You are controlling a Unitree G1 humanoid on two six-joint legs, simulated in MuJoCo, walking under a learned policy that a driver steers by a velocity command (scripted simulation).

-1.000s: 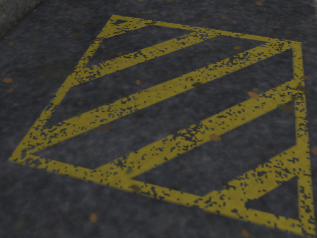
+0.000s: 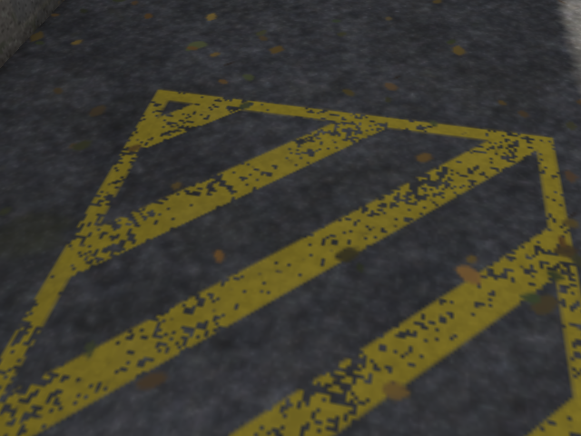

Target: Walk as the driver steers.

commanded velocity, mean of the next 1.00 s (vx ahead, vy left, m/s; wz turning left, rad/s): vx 0.50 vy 0.00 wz -0.02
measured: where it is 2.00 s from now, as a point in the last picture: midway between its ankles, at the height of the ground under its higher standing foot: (325, 222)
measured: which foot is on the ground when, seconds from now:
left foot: down 0.00-0.20, up 0.22-0.74, down 0.76-1.00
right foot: up 0.00-0.18, down 0.20-0.78, up 0.80-1.00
